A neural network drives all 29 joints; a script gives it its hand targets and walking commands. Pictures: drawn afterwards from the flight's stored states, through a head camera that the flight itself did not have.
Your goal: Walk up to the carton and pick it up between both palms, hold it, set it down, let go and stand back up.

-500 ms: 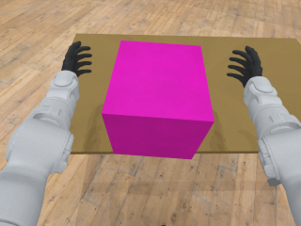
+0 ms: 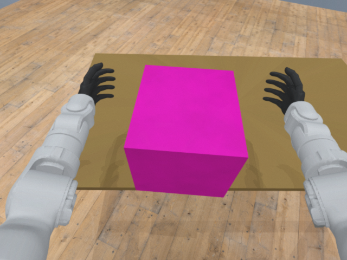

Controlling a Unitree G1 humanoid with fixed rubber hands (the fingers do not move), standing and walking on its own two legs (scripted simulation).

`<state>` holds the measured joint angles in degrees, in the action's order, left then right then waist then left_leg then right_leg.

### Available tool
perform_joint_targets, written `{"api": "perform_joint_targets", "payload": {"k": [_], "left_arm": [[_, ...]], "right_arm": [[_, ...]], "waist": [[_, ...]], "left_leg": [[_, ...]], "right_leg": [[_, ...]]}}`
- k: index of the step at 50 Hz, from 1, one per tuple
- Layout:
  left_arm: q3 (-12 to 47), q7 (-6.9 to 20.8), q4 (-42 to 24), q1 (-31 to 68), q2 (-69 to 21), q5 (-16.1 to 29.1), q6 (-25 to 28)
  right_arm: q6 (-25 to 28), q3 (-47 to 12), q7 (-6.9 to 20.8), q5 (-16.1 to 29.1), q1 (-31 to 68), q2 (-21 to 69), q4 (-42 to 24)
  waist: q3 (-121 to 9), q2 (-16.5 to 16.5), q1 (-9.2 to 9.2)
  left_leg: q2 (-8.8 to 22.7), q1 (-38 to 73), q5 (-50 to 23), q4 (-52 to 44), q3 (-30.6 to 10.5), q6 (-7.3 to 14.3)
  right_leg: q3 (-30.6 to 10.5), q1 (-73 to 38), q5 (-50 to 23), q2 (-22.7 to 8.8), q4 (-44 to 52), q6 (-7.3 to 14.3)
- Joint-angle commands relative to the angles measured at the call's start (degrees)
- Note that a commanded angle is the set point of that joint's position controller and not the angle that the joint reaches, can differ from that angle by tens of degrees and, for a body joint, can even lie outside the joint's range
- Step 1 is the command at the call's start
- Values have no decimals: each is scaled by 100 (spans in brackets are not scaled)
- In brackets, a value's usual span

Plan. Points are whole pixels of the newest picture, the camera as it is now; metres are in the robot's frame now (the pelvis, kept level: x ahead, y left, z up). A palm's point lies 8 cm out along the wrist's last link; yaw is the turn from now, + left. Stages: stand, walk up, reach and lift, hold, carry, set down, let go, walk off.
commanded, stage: set down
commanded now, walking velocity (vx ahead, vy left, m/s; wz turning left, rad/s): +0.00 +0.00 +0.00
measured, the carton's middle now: (184, 130) +0.47 -0.05 -0.02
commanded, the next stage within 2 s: none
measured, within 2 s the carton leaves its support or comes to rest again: neither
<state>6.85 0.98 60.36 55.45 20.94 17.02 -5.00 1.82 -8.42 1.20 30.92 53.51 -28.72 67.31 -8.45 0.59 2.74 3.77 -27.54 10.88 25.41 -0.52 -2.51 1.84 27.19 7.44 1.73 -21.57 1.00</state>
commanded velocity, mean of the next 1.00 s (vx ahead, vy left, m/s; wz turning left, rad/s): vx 0.00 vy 0.00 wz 0.00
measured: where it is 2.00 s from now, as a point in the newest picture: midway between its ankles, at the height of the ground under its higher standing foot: outside the picture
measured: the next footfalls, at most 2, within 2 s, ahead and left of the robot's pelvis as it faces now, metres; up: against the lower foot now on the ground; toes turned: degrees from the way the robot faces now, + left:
none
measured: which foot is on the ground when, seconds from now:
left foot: down 0.00-1.00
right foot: down 0.00-1.00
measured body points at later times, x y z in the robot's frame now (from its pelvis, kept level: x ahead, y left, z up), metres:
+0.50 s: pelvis +0.00 +0.00 +0.01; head +0.01 +0.01 +0.46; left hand +0.40 +0.20 +0.08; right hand +0.37 -0.27 +0.08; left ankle +0.00 +0.15 -0.74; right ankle +0.02 -0.11 -0.74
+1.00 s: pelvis +0.00 +0.01 +0.01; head +0.00 +0.01 +0.46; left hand +0.32 +0.21 +0.02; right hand +0.29 -0.26 +0.01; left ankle +0.00 +0.15 -0.74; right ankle +0.02 -0.11 -0.74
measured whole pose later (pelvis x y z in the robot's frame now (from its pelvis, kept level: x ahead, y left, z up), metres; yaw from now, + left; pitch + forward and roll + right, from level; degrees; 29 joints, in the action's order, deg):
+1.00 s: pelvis +0.00 +0.01 +0.01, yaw -1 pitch +1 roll +0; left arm 3.3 0.2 40.9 12.0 14.2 12.5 10.8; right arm 14.3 0.9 1.6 18.5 11.7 -19.1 46.1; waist -2.4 0.6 1.5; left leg 2.5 -12.0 11.9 22.4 1.0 -1.6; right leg 0.4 13.1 9.4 0.5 -21.0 0.3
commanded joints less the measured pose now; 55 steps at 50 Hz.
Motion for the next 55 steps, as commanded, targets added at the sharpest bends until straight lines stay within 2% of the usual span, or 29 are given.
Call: {"api": "perform_joint_targets", "payload": {"k": [1,2,7,9,11,13,14,17,19,20,22,24,25,26,27,28,30,31,33,34,35,37,38,41,43,46,49,51,55], "left_arm": [[-584,83,-1351,1327,754,-278,23],[-691,77,-1414,1192,795,-339,27],[-795,-29,-1900,867,694,-367,94],[-873,-9,-1993,352,590,-421,118],[-871,-24,-2112,537,588,-430,142],[-855,-1,-1988,373,556,-400,193],[-792,-24,-2068,554,560,-341,259],[-692,-71,-1969,240,458,-288,404],[-761,-75,-2086,63,456,-350,503],[-733,-81,-2108,-127,394,-368,516],[-814,-48,-1916,-586,303,-493,520],[-941,7,-2134,-933,289,-630,602],[-944,-5,-2285,-674,351,-613,648],[-960,-14,-2267,-1125,231,-671,689],[-911,-15,-2365,-904,262,-668,714],[-910,-47,-2343,-1098,194,-671,742],[-865,-26,-2431,-1539,137,-626,830],[-818,-54,-2572,-1305,193,-556,894],[-822,-86,-2726,-1758,165,-569,1017],[-808,-71,-2655,-1848,177,-555,1075],[-832,-98,-2753,-1908,157,-559,1153],[-745,-144,-2704,-1633,217,-450,1285],[-670,-165,-2619,-1979,136,-390,1336],[-553,-165,-2761,-2350,25,-378,1519],[-529,-148,-2768,-2609,11,-398,1619],[-510,-92,-2615,-3162,-35,-434,1729],[-640,-60,-2513,-3403,19,-472,1966],[-573,-100,-2617,-3581,0,-414,2182],[-531,-128,-2529,-3873,-10,-399,2546]], "right_arm": [[170,351,-126,-171,1356,-924,-1393],[169,364,-130,-232,1253,-909,-1493],[237,671,-124,-458,920,-834,-2188],[238,605,-130,-467,384,-723,-2227],[217,717,-120,-536,471,-682,-2208],[220,751,-133,-647,292,-595,-2225],[243,877,-144,-710,380,-580,-2272],[297,911,-84,-796,126,-481,-2265],[396,943,-77,-824,-15,-534,-2341],[415,965,-71,-844,-217,-535,-2258],[443,871,-57,-847,-597,-398,-2019],[563,838,-85,-847,-967,-315,-2187],[615,968,-109,-911,-717,-356,-2354],[655,920,-88,-923,-1134,-289,-2260],[705,1080,-97,-991,-969,-327,-2297],[741,1046,-62,-1005,-1124,-281,-2295],[847,1052,-45,-1049,-1471,-220,-2556],[892,1166,-49,-1101,-1271,-241,-2684],[957,1137,-2,-1099,-1714,-129,-2793],[999,1169,-10,-1131,-1778,-137,-2821],[1047,1166,-2,-1144,-1842,-150,-2876],[1054,1236,10,-1191,-1635,-78,-2908],[1067,1175,42,-1194,-1915,7,-2916],[1201,1285,42,-1264,-2328,-3,-2892],[1261,1222,59,-1188,-2593,12,-2760],[1410,1199,35,-1221,-3005,25,-2735],[1578,1136,18,-1276,-3207,220,-2849],[1754,1154,20,-1306,-3344,219,-3054],[2007,1143,6,-1305,-3646,364,-2907]], "waist": [[-2812,-230,94],[-2636,-259,17],[-2306,-263,-13],[-2263,-253,-40],[-2134,-165,-3],[-1902,-277,19],[-1928,-134,58],[-1781,-126,4],[-1947,-116,-45],[-1968,-135,-3],[-1618,-193,-65],[-1602,-167,-106],[-1750,-103,-60],[-1517,-111,-107],[-1540,5,8],[-1395,30,-91],[-1321,-158,-67],[-1448,-110,-52],[-1232,-128,-143],[-1169,-216,-92],[-1145,-169,-173],[-1100,-59,-157],[-965,-119,-209],[-1068,-83,-55],[-960,55,-82],[-744,-132,-23],[-571,-257,-209],[-600,-305,-223],[-270,-183,-212]], "left_leg": [[-467,2077,-2468,55,119,156],[-483,2064,-2389,-4,130,175],[-465,2313,-1975,-168,177,162],[-472,2421,-2007,-189,186,182],[-461,2432,-1814,-243,173,165],[-456,2337,-1517,-302,189,223],[-466,2252,-1371,-312,198,197],[-445,2309,-1187,-322,195,208],[-420,2419,-1360,-277,187,177],[-403,2532,-1382,-277,176,161],[-414,2578,-1390,-315,177,189],[-473,2590,-1627,-286,232,167],[-489,2475,-1537,-284,242,136],[-487,2550,-1641,-295,237,134],[-489,2569,-1537,-305,220,96],[-464,2597,-1457,-335,221,101],[-456,2673,-1406,-345,209,146],[-454,2578,-1306,-339,198,122],[-473,2584,-1357,-345,205,131],[-475,2590,-1337,-342,206,139],[-468,2592,-1403,-337,203,113],[-482,2377,-892,-416,230,102],[-461,2426,-890,-419,216,124],[-443,2611,-1118,-332,177,58],[-425,2669,-1259,-320,136,20],[-426,2655,-1305,-317,94,40],[-494,2394,-1059,-361,147,106],[-482,2401,-1071,-336,153,71],[-471,2359,-914,-310,133,35]], "right_leg": [[59,-1785,-2444,219,89,-371],[42,-1848,-2374,203,108,-364],[51,-1769,-1829,200,236,-312],[13,-1842,-1851,186,260,-284],[28,-1704,-1568,174,299,-258],[-9,-1591,-1321,116,370,-273],[-18,-1450,-1126,90,386,-256],[19,-1236,-736,95,424,-207],[40,-1289,-823,127,368,-194],[61,-1270,-797,143,394,-179],[40,-1340,-763,134,457,-176],[-16,-1547,-1047,122,450,-210],[-11,-1532,-994,119,420,-224],[-17,-1601,-1048,141,408,-203],[9,-1506,-917,139,447,-194],[31,-1406,-681,137,469,-155],[4,-1391,-642,130,507,-168],[34,-1350,-568,137,483,-166],[-8,-1427,-598,111,477,-152],[-27,-1442,-645,113,478,-179],[-20,-1439,-668,119,450,-167],[-42,-1261,-133,77,469,-151],[-45,-1235,-78,80,471,-124],[-14,-1209,-295,104,458,-81],[-28,-1228,-378,100,435,-53],[-42,-1346,-454,106,443,-63],[-120,-1510,-328,34,424,-107],[-92,-1538,-327,65,347,-111],[-124,-1421,-210,32,305,-57]]}}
